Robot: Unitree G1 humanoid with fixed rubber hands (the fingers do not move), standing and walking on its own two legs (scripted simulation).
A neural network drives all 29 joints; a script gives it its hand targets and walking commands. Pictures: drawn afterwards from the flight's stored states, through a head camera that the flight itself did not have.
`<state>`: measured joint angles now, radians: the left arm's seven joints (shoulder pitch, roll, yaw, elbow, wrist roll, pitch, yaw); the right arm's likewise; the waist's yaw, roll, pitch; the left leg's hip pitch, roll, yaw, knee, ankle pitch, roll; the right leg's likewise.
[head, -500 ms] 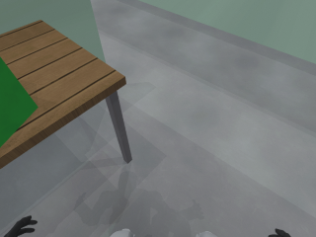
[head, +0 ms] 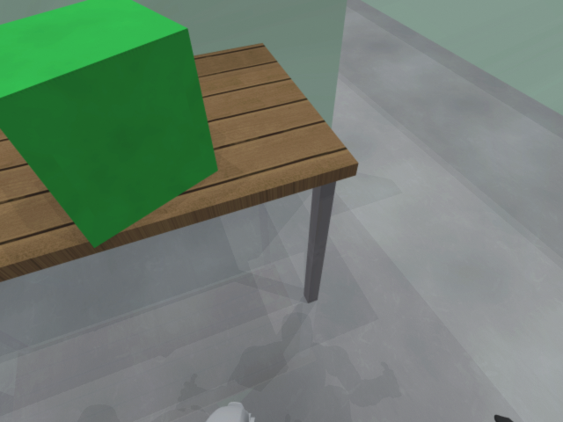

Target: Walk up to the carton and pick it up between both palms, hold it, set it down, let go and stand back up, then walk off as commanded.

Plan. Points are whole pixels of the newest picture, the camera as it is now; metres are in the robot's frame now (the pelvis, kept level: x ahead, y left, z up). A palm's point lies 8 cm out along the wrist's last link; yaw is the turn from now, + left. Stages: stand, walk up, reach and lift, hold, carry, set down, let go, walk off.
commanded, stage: walk up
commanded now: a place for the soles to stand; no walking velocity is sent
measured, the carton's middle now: (105, 120) +0.59 +0.34 +0.11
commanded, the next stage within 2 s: none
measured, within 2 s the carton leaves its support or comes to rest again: neither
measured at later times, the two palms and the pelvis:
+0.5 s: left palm out of the picture +0.01 +0.30 -0.13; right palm (470, 393) +0.22 -0.28 -0.13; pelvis +0.03 -0.02 -0.03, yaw +16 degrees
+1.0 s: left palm out of the picture -0.05 +0.28 -0.12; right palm (444, 369) +0.25 -0.25 -0.12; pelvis +0.04 -0.02 -0.01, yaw +25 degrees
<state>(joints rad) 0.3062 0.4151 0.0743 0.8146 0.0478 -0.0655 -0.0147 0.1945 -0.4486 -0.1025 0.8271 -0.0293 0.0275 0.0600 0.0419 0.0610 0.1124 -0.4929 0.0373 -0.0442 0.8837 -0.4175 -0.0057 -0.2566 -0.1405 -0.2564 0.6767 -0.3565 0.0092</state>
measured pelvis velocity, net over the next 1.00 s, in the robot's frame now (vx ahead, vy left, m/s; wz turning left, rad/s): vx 0.04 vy -0.02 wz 0.43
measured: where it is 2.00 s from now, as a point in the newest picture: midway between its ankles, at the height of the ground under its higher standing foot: outside the picture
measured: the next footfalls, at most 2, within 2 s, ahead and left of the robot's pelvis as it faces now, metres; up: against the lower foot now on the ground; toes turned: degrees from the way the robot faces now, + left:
left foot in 0.06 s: +0.06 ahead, +0.11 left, +0.00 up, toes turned +19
right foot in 0.38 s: +0.15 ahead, -0.14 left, +0.00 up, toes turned +20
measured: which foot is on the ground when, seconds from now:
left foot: up 0.00-0.04, down 0.06-1.00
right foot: down 0.00-0.10, up 0.12-0.36, down 0.38-1.00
